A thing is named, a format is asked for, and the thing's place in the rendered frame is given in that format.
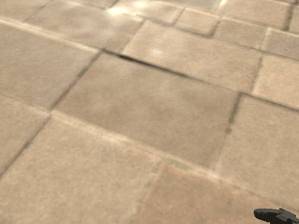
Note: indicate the robot right hand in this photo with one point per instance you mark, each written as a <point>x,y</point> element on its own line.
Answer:
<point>276,216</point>

